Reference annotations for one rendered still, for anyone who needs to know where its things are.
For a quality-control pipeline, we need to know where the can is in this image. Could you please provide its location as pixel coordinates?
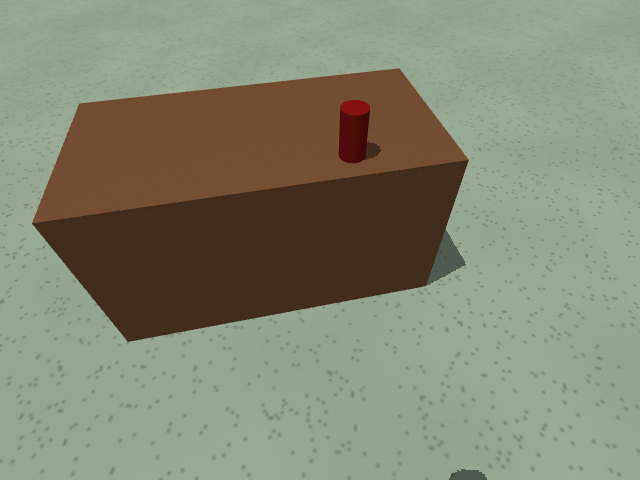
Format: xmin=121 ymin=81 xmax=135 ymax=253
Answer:
xmin=339 ymin=100 xmax=370 ymax=163

